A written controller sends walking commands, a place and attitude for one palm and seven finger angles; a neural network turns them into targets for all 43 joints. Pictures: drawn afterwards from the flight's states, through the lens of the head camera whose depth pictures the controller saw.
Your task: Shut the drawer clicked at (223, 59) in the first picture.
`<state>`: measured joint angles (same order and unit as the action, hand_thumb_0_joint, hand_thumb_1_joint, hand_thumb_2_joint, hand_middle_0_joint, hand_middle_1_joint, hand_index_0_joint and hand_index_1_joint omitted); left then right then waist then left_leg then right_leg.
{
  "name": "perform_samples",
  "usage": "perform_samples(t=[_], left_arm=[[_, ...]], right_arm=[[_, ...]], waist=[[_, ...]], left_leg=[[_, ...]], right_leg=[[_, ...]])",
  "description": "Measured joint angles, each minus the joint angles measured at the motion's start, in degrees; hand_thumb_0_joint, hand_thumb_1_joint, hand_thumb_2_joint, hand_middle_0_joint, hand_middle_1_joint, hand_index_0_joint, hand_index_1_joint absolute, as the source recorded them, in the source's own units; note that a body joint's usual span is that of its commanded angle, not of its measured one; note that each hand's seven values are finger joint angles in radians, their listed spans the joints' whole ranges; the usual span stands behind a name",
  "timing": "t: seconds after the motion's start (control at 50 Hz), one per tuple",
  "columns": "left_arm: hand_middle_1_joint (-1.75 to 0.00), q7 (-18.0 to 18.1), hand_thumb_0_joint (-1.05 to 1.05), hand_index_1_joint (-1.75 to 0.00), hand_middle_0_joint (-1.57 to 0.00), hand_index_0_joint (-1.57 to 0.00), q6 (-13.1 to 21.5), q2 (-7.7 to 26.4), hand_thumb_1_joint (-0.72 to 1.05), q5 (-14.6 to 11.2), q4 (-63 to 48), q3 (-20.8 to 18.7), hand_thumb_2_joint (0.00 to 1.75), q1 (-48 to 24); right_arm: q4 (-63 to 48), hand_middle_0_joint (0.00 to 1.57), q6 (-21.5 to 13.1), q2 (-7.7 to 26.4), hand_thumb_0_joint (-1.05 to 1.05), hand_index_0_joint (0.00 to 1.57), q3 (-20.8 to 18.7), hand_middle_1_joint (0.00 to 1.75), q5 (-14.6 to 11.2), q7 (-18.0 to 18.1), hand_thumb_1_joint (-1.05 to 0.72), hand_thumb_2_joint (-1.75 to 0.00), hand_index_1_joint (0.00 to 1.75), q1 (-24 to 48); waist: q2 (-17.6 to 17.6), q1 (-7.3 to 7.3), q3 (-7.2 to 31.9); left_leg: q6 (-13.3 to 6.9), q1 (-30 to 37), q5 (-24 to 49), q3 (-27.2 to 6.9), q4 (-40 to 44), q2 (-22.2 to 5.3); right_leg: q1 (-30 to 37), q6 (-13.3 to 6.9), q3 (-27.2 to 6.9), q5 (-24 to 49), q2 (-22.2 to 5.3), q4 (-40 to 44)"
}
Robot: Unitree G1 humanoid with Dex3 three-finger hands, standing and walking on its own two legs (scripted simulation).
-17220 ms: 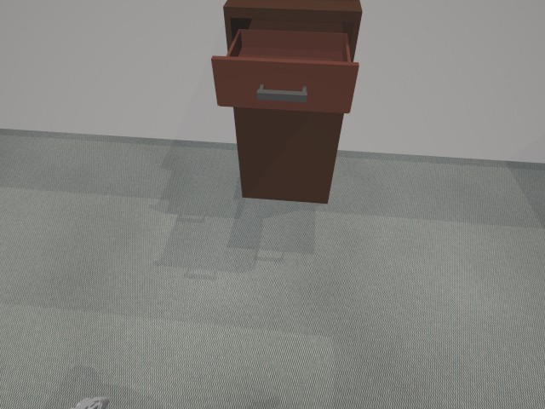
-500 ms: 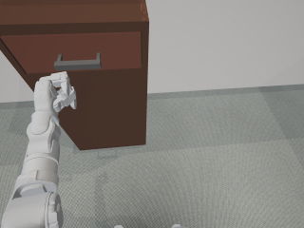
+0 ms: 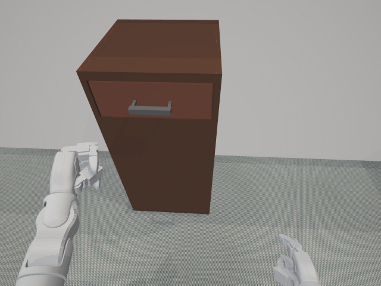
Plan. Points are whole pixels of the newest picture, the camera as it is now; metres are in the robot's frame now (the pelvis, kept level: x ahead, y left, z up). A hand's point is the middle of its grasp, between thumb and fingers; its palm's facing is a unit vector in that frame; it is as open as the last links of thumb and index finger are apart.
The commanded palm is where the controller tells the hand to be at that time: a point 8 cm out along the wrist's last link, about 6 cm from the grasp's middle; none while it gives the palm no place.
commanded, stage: draw the hand back to the body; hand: left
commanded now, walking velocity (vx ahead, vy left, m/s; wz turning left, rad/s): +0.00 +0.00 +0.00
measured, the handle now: (151, 106) +0.63 +0.18 +0.02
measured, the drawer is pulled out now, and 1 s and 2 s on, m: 0.00 0.00 0.00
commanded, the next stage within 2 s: step back with the hand held close in 0.60 s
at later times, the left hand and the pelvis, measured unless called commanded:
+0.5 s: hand (37, 216) +0.18 +0.24 +0.17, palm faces +0.40 -0.82 -0.41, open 3.3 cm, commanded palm +0.13 +0.28 +0.18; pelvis +0.00 +0.00 +0.01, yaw +0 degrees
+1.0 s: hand (42, 212) +0.19 +0.25 +0.15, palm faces +0.28 -0.83 -0.49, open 3.3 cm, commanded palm +0.13 +0.29 +0.18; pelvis -0.01 +0.01 +0.01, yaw -1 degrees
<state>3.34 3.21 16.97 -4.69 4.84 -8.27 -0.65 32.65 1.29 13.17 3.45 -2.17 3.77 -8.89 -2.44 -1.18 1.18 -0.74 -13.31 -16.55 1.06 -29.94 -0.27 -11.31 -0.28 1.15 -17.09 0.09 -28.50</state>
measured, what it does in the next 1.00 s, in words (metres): stands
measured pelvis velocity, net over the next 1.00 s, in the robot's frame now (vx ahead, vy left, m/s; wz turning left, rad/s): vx -0.01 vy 0.01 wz -0.01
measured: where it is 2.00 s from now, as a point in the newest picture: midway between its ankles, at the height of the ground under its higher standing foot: outside the picture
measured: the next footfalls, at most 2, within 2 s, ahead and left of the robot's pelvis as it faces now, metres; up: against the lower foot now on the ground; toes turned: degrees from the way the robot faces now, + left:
right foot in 1.86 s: -0.15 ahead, -0.10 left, +0.00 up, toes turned +5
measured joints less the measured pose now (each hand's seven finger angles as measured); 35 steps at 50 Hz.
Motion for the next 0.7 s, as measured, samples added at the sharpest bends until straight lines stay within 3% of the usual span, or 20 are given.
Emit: perform_samples(t=[0.2, 0.46, 0.7], left_arm=[[-1.6, 1.12, 0.02, -1.6, -1.4, -1.41, 0.09, 0.4, 0.9, 0.48, -14.62, -2.23, 0.9, 13.43], [-1.6, 1.64, 0.02, -1.6, -1.4, -1.41, 2.22, 2.29, 0.89, 0.57, -30.84, -8.19, 0.9, 31.01], [-1.6, 2.31, 0.02, -1.6, -1.4, -1.41, 2.24, 1.08, 0.89, 1.3, -30.42, -7.45, 0.9, 29.79]], right_arm=[[2.05, 0.21, -1.91, -0.18, 0.01, 0.2, 0.13, 0.29, 1.45, -0.21, -0.91, -0.9, 0.3, -0.96], [2.73, 0.21, -5.03, 0.32, 0.01, 0.2, -1.73, 0.29, 2.05, 0.06, -0.91, -0.9, 0.3, -2.6], [3.42, 0.21, -7.01, -0.05, 0.01, 0.2, -1.62, 0.29, 2.47, 0.87, -0.91, -0.9, 0.3, -1.98]], waist=[[-1.14, -1.3, -2.04], [-1.96, -2.33, -1.76], [-1.55, -2.92, -2.36]], left_leg=[[0.12, 6.4, 2.5, -0.07, 5.66, 0.06], [0.38, 7.81, 2.02, -0.23, 5.59, -0.61], [0.33, 7.89, 2.09, -0.64, 5.37, -0.4]], right_leg=[[6.52, -0.05, 0.09, 2.59, 0.04, 5.88], [8.7, -0.25, 0.22, 3.02, 0.73, 7.51], [8.87, -0.24, 0.63, 2.84, 0.54, 7.16]])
